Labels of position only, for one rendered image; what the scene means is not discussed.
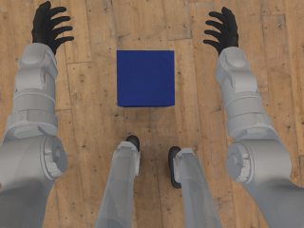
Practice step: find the robot right forearm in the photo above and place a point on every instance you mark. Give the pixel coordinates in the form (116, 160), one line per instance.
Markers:
(242, 101)

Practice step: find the robot left forearm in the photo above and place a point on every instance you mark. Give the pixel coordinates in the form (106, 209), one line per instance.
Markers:
(34, 95)

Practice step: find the robot left upper arm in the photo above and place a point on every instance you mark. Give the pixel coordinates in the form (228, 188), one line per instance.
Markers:
(28, 169)

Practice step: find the robot left hand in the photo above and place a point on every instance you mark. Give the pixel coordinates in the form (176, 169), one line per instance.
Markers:
(43, 31)

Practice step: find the robot left thigh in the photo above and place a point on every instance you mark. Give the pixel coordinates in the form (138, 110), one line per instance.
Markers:
(117, 202)

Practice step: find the carton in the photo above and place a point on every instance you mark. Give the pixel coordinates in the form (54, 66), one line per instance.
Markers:
(145, 78)

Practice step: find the robot right shin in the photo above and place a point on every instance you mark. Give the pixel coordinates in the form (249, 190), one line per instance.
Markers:
(187, 150)

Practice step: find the robot right hand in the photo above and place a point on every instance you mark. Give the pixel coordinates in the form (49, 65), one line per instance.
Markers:
(228, 35)

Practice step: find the robot right upper arm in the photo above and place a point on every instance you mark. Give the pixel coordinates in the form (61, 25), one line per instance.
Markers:
(263, 168)

